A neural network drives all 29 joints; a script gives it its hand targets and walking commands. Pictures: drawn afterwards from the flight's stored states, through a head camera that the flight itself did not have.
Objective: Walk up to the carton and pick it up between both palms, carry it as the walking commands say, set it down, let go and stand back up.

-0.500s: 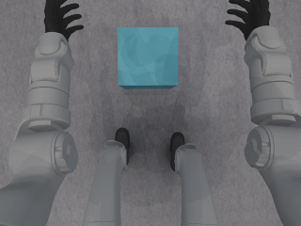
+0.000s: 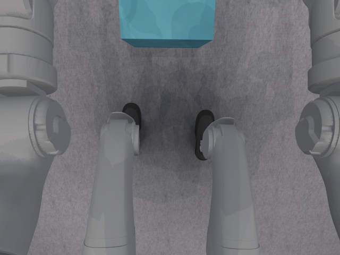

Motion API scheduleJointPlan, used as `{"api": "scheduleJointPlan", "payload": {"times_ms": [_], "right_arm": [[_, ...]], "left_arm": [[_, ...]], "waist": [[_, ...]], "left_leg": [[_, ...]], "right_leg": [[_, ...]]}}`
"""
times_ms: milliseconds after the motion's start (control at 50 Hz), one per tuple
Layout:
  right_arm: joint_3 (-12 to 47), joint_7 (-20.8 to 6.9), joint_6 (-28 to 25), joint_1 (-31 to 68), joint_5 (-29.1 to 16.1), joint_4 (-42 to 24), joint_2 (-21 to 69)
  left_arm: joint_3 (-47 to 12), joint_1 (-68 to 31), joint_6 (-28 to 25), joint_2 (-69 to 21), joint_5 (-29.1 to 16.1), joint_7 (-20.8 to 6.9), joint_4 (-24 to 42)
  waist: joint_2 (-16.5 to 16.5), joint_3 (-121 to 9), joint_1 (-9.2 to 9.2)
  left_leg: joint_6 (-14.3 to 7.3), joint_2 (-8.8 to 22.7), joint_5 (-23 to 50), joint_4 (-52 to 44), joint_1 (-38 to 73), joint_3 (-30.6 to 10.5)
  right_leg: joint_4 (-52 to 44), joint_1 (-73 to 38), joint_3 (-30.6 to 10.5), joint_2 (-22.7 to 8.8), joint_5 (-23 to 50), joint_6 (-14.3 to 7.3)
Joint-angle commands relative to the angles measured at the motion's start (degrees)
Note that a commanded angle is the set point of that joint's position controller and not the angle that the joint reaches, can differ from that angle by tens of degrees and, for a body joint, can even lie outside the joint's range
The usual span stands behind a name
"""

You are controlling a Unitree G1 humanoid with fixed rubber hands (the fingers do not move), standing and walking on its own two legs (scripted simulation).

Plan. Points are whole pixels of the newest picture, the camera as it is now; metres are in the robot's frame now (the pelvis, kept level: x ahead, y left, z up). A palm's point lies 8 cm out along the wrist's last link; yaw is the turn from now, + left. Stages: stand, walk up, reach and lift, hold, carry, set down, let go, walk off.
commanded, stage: reach and lift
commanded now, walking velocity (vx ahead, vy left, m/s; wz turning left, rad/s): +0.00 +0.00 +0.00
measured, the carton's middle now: (166, 4) +0.59 +0.03 -0.46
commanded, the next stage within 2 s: none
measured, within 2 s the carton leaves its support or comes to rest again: neither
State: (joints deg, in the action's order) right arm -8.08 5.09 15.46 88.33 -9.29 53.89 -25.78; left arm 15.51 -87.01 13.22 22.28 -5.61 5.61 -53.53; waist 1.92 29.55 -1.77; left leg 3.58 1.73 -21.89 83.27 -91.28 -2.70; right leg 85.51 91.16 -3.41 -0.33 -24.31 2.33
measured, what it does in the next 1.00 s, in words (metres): lowers itself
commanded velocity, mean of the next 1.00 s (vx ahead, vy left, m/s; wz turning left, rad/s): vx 0.00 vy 0.00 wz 0.00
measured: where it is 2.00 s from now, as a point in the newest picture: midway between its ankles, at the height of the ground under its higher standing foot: (167, 141)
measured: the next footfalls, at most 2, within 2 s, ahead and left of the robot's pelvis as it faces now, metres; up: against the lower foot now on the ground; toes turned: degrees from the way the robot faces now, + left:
none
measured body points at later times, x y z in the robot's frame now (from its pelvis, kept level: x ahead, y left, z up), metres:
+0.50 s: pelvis +0.00 +0.00 -0.14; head +0.38 +0.01 +0.09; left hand +0.58 +0.21 -0.30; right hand +0.60 -0.18 -0.29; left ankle +0.13 +0.15 -0.54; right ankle +0.12 -0.14 -0.54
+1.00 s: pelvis +0.01 +0.01 -0.21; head +0.40 +0.00 +0.00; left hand +0.57 +0.21 -0.41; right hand +0.59 -0.18 -0.41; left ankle +0.13 +0.15 -0.54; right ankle +0.12 -0.14 -0.54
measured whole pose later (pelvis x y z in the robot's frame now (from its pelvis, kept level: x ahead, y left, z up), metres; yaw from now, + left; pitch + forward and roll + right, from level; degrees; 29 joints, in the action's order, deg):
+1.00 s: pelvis +0.01 +0.01 -0.21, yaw +0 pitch +33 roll +1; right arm 0.6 5.9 5.4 91.4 -16.6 66.1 -26.2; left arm 4.3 -88.4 4.4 23.4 -17.2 8.3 -65.7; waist -0.7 30.1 -0.8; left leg 5.1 -0.8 -31.5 126.3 -127.8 -4.7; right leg 128.4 126.7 -6.0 1.8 -34.7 5.3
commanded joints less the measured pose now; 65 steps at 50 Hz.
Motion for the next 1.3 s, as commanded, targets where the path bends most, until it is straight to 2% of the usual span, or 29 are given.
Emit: {"api": "scheduleJointPlan", "payload": {"times_ms": [0, 20, 40, 120, 160, 220, 260, 280, 320, 340, 360, 400, 500, 560, 580, 640, 700, 720, 820, 900, 920, 1000, 1020, 1060, 1100, 1180, 1200, 1260, 1280], "right_arm": [[0.54, 0.77, -3.26, 23.28, -1.51, -18.46, -9.78], [1.79, 1.26, -3.13, 25.29, -1.64, -15.38, -10.81], [1.72, 0.71, -1.62, 20.24, -0.38, 0.87, -9.66], [-1.72, 2.59, -4.16, 22.37, -1.55, -20.07, -13.62], [3.37, 1.63, -2.7, 21.3, -4.39, -3.44, -9.27], [2.74, 3.07, -5.18, 26.48, -3.92, -22.25, -12.54], [3.03, 3.03, -3.98, 19.9, -3.71, -3.07, -12.23], [1.62, 2.9, -4.5, 20.75, -2.51, -1.7, -12.73], [1.6, 3.58, -5.83, 23.11, -3.77, -19.27, -13.71], [1.65, 3.83, -5.6, 23.49, -3.46, -10.8, -15.31], [3.38, 2.87, -5.1, 22.08, -4.66, -1.66, -12.31], [2.9, 2.39, -6.9, 21.24, -4.9, -10.95, -10.79], [3.75, 1.88, -7.84, 20.76, -4.61, -1.01, -11.87], [5.93, 1.31, -9.47, 22.72, -6.56, -3.17, -9.5], [6.71, 1.24, -10.06, 22.14, -6.51, -3.47, -9.5], [6.44, 1.34, -10.31, 25.22, -7.25, -3.42, -10.95], [5.45, 1.24, -10.65, 21.86, -5.88, 4.82, -11.82], [3.87, 1.44, -11.47, 22.15, -4.78, 3.91, -13.24], [5.11, 1.28, -12.49, 24.74, -6.78, 5.07, -13.67], [7.52, 1.06, -12.89, 25.14, -7.2, 3.09, -11.57], [7.71, 1.16, -13.38, 26.96, -7.03, 0.46, -12.54], [7.92, 1.05, -12.94, 25.11, -6.47, 1.8, -9.79], [8.46, 0.68, -12.8, 21.31, -6.51, 3.11, -8.62], [7.03, 0.76, -13.04, 22.48, -7.17, -0.4, -9.31], [7.82, 0.83, -12.81, 22.63, -7.59, 0.89, -9.13], [9.24, 0.89, -12.12, 23.05, -7.35, 0.53, -7.71], [8.33, 1.03, -12.18, 21.35, -6.47, 3.93, -7.94], [9.04, 0.88, -12.39, 22.04, -7.22, 3.62, -6.06], [8.04, 1.11, -12.16, 23.4, -7.14, 1.63, -7.58]], "left_arm": [[1.64, -20.45, -2.65, 13.78, -0.5, 2.4, 18.31], [-0.85, -19.11, -2.35, 13.39, -2.96, 2.47, 13.08], [-2.79, -17.57, -0.76, 8.8, -4.56, 1.56, 1.65], [-3.13, -23.96, -2.55, 13.73, -4.52, 4.0, 23.2], [-5.97, -21.42, -1.33, 10.96, -5.91, 3.61, 5.35], [-3.36, -22.47, -3.59, 15.15, -6.51, 4.32, 17.89], [-6.53, -19.66, -2.84, 11.0, -7.8, 4.21, 7.96], [-6.03, -21.03, -3.19, 10.19, -8.11, 3.81, 4.31], [-5.42, -22.76, -4.49, 15.2, -8.04, 4.83, 21.19], [-7.14, -21.25, -3.79, 13.8, -9.77, 5.32, 10.38], [-7.32, -20.02, -3.46, 11.42, -7.91, 4.75, 2.33], [-3.29, -17.2, -5.19, 12.68, -4.82, 4.48, 7.83], [-6.49, -19.62, -6.75, 11.22, -7.15, 3.81, 4.16], [-6.63, -17.83, -7.49, 10.55, -7.86, 3.33, -0.68], [-3.59, -17.98, -8.79, 11.69, -6.67, 3.28, 1.52], [-7.31, -23.22, -9.68, 12.08, -8.72, 3.27, 6.87], [-6.27, -19.59, -9.36, 12.53, -7.08, 2.8, -3.68], [-8.78, -21.85, -9.8, 11.19, -9.02, 2.5, -0.38], [-12.95, -24.75, -10.33, 10.26, -12.39, 2.4, -2.86], [-8.29, -21.56, -11.59, 14.37, -10.6, 2.84, -2.98], [-10.34, -23.25, -11.74, 12.0, -12.7, 2.82, -0.13], [-8.56, -20.61, -11.76, 13.71, -10.14, 2.89, -2.95], [-8.35, -16.42, -11.14, 12.3, -9.72, 2.28, -7.22], [-5.88, -18.57, -12.23, 15.45, -8.04, 2.8, -0.55], [-8.38, -18.69, -11.98, 11.56, -9.94, 2.51, -1.98], [-7.07, -17.82, -11.5, 12.38, -9.1, 2.01, -4.4], [-8.75, -18.84, -11.58, 10.28, -9.84, 1.69, -4.08], [-10.94, -21.53, -12.2, 9.12, -11.84, 1.47, -2.12], [-8.86, -21.26, -12.13, 12.13, -10.06, 1.82, -0.84]], "waist": [[1.4, -124.89, -5.22], [3.35, -122.51, -3.05], [1.84, -107.19, 0.44], [-2.26, -132.06, 0.89], [-4.39, -108.41, -1.52], [1.66, -129.35, -2.87], [-1.96, -115.66, 0.32], [-0.79, -108.04, 1.35], [0.72, -127.95, 0.64], [0.64, -120.25, 2.22], [-2.72, -106.47, -0.74], [-0.75, -109.84, -3.1], [-1.63, -101.69, -0.25], [1.52, -100.51, -1.55], [2.57, -101.65, -4.98], [0.89, -105.58, -1.61], [0.17, -92.51, -1.55], [-1.12, -95.01, 1.83], [-3.83, -92.67, 2.88], [1.98, -94.5, -3.09], [2.73, -95.9, -0.17], [2.73, -92.3, -2.7], [5.13, -89.66, 0.03], [3.37, -95.19, -3.61], [0.97, -95.43, -1.95], [2.47, -89.65, -4.09], [1.49, -88.99, -1.18], [1.07, -91.3, -0.29], [0.01, -90.75, -2.46]], "left_leg": [[-2.59, -5.98, 16.34, 0.46, 40.54, 8.51], [-2.59, -5.92, 15.18, 2.86, 34.29, 8.71], [-2.15, -5.41, 5.67, 3.11, 24.97, 9.25], [-2.27, -5.55, 19.09, 8.39, 41.95, 7.91], [-2.52, -4.37, 9.63, 11.1, 28.52, 8.53], [-2.51, -5.23, 17.78, 15.12, 32.58, 9.17], [-1.65, -4.73, 12.08, 15.81, 24.0, 8.88], [-2.16, -4.83, 9.38, 18.23, 17.83, 8.82], [-2.0, -4.92, 17.43, 18.74, 27.41, 9.19], [-1.45, -4.48, 14.29, 20.25, 23.14, 8.42], [-1.62, -4.17, 10.71, 20.65, 19.65, 8.69], [-1.75, -4.33, 13.55, 22.18, 20.3, 9.31], [-1.17, -3.9, 11.44, 26.01, 13.66, 8.74], [-1.38, -3.51, 13.11, 27.78, 12.02, 8.25], [-1.88, -3.99, 15.25, 28.72, 11.98, 8.43], [-1.4, -3.58, 15.75, 29.37, 13.88, 8.2], [-0.61, -2.62, 11.28, 31.69, 6.46, 7.79], [0.04, -2.42, 11.53, 32.39, 6.66, 7.36], [0.19, -1.69, 13.27, 35.48, 10.59, 5.92], [-0.38, -2.07, 15.78, 36.13, 3.38, 7.33], [-0.32, -2.17, 15.63, 36.2, 3.1, 7.59], [-0.93, -2.74, 16.46, 36.2, 3.43, 7.98], [-1.05, -2.33, 15.05, 35.68, 3.85, 7.09], [-0.75, -2.49, 18.31, 36.52, 4.78, 8.09], [-0.66, -2.72, 18.65, 36.71, 6.09, 7.86], [-0.81, -2.47, 13.43, 36.05, 0.81, 8.68], [-0.25, -2.43, 13.85, 35.72, 0.12, 8.74], [-0.63, -2.73, 12.89, 36.14, 2.56, 8.24], [-0.5, -2.47, 14.17, 35.45, 2.76, 8.33]], "right_leg": [[-1.65, -34.38, 8.33, 4.37, 11.25, -0.12], [0.9, -32.82, 9.14, 4.71, 12.9, 0.14], [0.8, -24.47, 9.57, 4.25, 4.08, -0.24], [6.42, -27.97, 10.3, 5.1, 14.03, -0.89], [8.94, -12.47, 9.39, 4.27, 4.31, -1.17], [12.44, -28.65, 8.9, 3.98, 14.34, -0.24], [14.64, -20.06, 9.3, 4.09, 11.16, -0.96], [15.78, -15.55, 8.62, 3.84, 8.67, -1.0], [16.81, -29.08, 8.85, 3.76, 17.68, -0.53], [18.59, -22.1, 9.5, 3.48, 14.2, -0.77], [19.38, -11.56, 9.26, 3.21, 8.01, -0.62], [19.55, -16.54, 7.96, 2.95, 10.82, -0.07], [23.43, -9.92, 8.34, 2.66, 9.4, -0.44], [24.87, -9.07, 8.71, 2.41, 11.16, 1.07], [26.04, -10.41, 7.41, 2.47, 13.1, 0.52], [27.53, -11.03, 8.1, 1.9, 13.73, 0.08], [29.23, -2.69, 7.66, 1.56, 9.54, 0.75], [29.9, -4.49, 8.09, 1.38, 11.05, 0.28], [32.36, 0.63, 8.04, 0.69, 10.03, -0.06], [33.97, -5.7, 6.69, 0.19, 14.78, 0.79], [33.55, -7.08, 6.92, 0.04, 14.96, 0.41], [33.94, -2.72, 7.02, 0.3, 14.89, 0.57], [33.55, -2.36, 8.53, 0.65, 13.82, 1.42], [34.45, -5.1, 7.32, 0.89, 16.96, 1.36], [33.87, -3.51, 6.67, 0.98, 16.51, 0.62], [33.18, -3.15, 6.77, 1.05, 12.89, 1.17], [32.18, -4.27, 6.56, 1.32, 14.28, 0.8], [32.43, -4.62, 6.67, 1.55, 12.99, 0.29], [32.7, -4.09, 6.1, 1.7, 14.06, 0.61]]}}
